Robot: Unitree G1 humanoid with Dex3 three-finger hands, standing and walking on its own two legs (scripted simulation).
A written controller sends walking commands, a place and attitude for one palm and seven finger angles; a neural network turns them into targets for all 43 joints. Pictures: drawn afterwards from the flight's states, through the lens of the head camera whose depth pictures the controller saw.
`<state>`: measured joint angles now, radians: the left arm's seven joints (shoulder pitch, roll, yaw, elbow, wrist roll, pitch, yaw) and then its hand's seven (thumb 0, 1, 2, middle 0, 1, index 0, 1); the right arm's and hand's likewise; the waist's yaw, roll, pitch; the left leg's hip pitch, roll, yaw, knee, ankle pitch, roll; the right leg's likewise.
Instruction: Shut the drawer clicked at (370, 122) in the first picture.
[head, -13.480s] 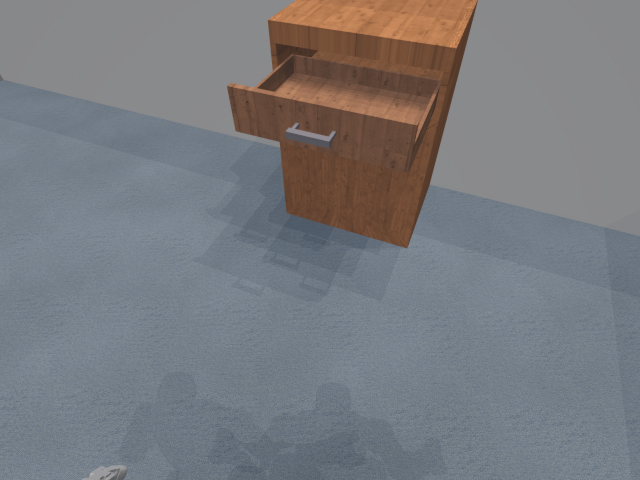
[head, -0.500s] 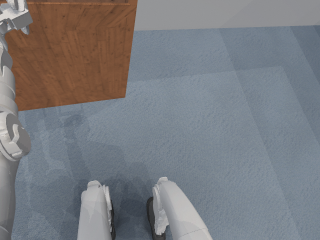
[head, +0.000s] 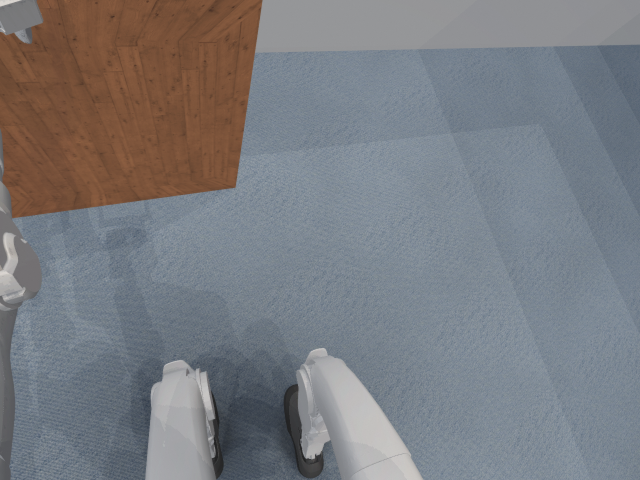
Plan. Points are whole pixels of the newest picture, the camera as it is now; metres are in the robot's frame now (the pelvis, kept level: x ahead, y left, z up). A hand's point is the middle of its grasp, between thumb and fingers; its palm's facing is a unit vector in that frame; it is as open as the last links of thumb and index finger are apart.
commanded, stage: pull the fist back off the drawer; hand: left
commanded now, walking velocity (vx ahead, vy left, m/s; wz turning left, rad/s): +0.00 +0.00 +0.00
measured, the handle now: out of the picture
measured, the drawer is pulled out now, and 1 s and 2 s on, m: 0.00 0.00 0.00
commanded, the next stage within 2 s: draw the hand back to the body in 0.66 s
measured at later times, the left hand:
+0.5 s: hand (33, 0) +0.60 +0.21 +0.07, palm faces +0.13 -0.99 -0.04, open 3.1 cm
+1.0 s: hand (4, 24) +0.54 +0.21 +0.11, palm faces +0.14 -0.99 -0.06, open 3.2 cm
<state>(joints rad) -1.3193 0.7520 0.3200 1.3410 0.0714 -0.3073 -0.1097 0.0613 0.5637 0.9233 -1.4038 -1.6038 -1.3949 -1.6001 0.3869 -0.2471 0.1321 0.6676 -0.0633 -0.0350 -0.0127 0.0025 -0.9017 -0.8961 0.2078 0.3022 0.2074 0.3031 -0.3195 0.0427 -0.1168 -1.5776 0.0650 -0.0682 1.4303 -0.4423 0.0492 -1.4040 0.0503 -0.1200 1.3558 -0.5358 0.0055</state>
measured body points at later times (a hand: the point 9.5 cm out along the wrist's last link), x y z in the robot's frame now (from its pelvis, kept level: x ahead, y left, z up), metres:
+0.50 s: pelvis +0.01 -0.01 +0.00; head +0.21 +0.06 +0.40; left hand +0.59 +0.26 +0.08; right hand -0.01 -0.26 -0.08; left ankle +0.09 +0.09 -0.57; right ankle +0.05 -0.13 -0.57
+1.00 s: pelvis +0.06 -0.01 +0.06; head +0.21 +0.01 +0.49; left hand +0.52 +0.27 +0.12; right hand +0.09 -0.26 -0.06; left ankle +0.09 +0.09 -0.57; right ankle +0.05 -0.13 -0.57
